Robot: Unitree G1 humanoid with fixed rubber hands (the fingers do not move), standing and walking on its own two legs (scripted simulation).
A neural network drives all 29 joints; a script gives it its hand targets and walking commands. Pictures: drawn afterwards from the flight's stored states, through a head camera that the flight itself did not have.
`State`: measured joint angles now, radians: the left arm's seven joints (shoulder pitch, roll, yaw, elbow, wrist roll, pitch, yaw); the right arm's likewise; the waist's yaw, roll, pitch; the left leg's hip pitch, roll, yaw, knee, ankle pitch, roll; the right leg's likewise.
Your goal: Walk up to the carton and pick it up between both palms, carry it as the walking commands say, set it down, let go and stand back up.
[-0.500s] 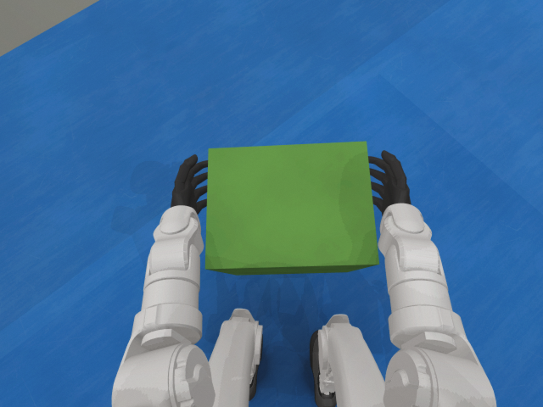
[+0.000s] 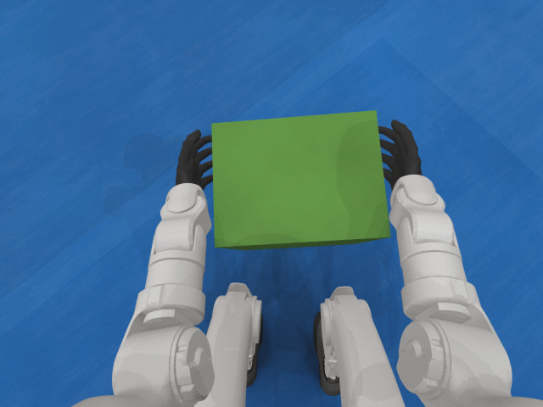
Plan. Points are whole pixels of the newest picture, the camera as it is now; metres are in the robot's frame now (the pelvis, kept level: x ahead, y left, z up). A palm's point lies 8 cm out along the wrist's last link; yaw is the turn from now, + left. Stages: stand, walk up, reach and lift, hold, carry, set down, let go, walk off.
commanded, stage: set down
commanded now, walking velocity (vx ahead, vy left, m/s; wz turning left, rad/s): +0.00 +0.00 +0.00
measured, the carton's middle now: (296, 195) +0.43 -0.01 -0.15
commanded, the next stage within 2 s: none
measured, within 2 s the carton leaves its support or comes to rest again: neither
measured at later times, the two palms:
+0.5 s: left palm (205, 186) +0.45 +0.15 -0.17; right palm (384, 179) +0.46 -0.16 -0.16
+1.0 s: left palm (215, 190) +0.47 +0.15 -0.26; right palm (369, 184) +0.48 -0.16 -0.25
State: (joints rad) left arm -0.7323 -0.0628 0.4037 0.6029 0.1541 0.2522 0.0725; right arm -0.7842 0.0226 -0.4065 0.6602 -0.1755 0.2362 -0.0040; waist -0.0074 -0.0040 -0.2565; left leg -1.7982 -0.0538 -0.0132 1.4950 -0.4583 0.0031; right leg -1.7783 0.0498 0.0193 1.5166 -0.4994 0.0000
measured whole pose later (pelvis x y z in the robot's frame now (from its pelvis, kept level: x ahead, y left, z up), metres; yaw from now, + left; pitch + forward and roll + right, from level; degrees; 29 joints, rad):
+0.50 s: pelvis -0.02 -0.01 -0.07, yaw -1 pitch +47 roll +1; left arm -0.93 0.02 0.44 0.70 0.12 0.26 0.06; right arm -0.97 -0.02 -0.40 0.72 -0.16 0.26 -0.06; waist 0.02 -0.01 -0.19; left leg -2.06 -0.05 -0.03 1.73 -0.49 -0.02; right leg -2.05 0.07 0.00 1.75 -0.52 -0.01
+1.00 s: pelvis -0.03 +0.00 -0.14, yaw -1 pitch +49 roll +0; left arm -1.08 0.08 0.40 0.72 0.07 0.25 0.09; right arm -1.12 -0.09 -0.36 0.76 -0.10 0.25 -0.08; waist 0.00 -0.01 -0.07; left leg -2.28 -0.06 -0.02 1.93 -0.50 -0.02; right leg -2.27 0.07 0.00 1.95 -0.53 0.00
